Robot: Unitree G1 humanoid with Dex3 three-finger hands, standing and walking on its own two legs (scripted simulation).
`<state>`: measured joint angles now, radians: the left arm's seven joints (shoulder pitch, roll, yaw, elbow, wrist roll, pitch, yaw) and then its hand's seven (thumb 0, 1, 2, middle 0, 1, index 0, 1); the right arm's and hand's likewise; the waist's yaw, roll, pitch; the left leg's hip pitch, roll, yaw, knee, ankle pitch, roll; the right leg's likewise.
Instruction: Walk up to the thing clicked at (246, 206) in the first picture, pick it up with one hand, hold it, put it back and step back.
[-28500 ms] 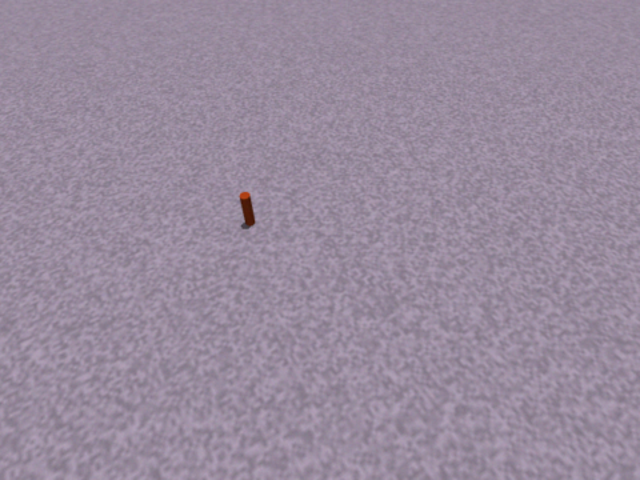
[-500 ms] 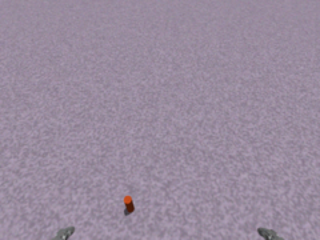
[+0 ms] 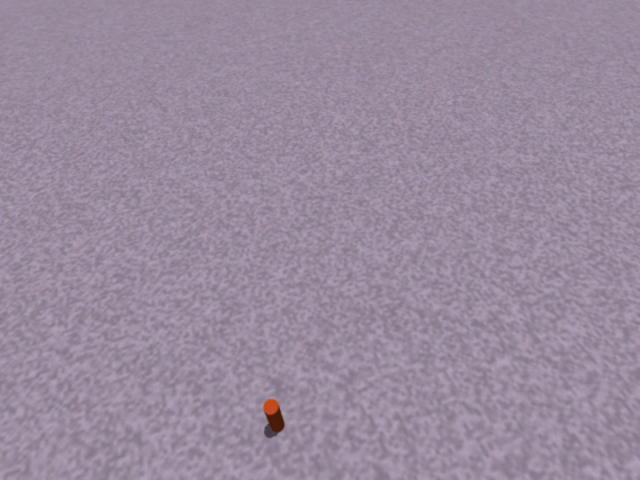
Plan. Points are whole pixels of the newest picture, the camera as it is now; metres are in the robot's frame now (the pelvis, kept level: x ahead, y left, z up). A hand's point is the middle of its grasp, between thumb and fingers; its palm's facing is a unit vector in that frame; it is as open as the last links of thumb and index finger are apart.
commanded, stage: stand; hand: left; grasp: from the side
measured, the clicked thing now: (274, 416) +0.42 +0.18 -0.70
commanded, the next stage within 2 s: step back in 1.40 s
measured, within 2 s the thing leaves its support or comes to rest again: neither
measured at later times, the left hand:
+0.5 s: hand out of the picture +0.06 +0.23 -0.16, palm faces -0.01 -0.94 -0.35, open 7.4 cm
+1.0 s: hand out of the picture +0.08 +0.23 -0.15, palm faces -0.01 -0.94 -0.35, open 7.4 cm
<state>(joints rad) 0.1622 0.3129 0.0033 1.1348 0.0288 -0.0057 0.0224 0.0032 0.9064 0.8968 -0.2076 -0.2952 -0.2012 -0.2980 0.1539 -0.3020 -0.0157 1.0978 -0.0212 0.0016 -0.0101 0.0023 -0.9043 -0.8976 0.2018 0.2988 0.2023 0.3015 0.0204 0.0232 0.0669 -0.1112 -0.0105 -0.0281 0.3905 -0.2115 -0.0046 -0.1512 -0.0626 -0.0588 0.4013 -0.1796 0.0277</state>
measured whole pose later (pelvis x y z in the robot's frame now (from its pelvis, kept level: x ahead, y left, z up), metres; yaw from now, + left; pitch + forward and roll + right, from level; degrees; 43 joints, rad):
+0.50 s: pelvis +0.00 -0.01 +0.00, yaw +0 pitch -3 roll +0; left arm 0.11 0.32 0.01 1.18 0.02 -0.01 0.01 0.00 0.91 0.90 -0.21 -0.30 -0.20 -0.30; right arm 0.14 -0.33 -0.01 1.15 -0.02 0.00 -0.01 0.00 -0.91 -0.90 0.20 0.30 0.20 0.30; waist 0.01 0.02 0.07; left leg -0.10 0.02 -0.03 0.34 -0.19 -0.03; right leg -0.14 -0.03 -0.06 0.35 -0.15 0.01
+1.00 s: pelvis +0.01 -0.02 +0.00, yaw -1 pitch -2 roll +0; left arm 0.09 0.32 0.01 1.17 0.02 -0.01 0.00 0.00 0.91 0.90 -0.21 -0.30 -0.20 -0.30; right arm 0.12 -0.34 -0.01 1.14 -0.01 -0.01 -0.01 0.00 -0.91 -0.90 0.20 0.30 0.20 0.30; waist 0.01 0.02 0.06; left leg -0.08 0.02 -0.02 0.31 -0.19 -0.03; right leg -0.13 -0.03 -0.06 0.33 -0.16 0.01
